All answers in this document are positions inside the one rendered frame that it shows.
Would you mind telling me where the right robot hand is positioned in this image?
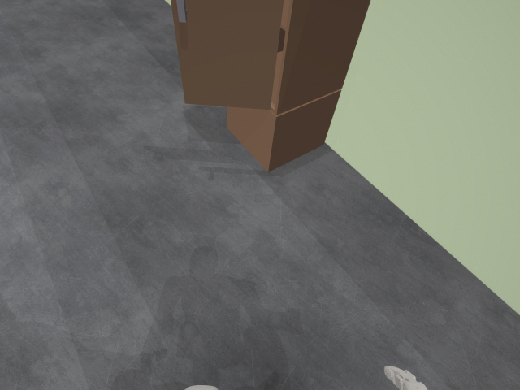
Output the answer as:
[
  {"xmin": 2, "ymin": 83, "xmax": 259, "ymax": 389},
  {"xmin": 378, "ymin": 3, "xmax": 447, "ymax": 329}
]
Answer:
[{"xmin": 384, "ymin": 366, "xmax": 427, "ymax": 390}]

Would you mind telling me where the cupboard door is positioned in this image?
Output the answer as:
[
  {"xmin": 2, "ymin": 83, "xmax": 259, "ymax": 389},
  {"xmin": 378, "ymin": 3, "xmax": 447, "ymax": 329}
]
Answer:
[{"xmin": 171, "ymin": 0, "xmax": 284, "ymax": 110}]

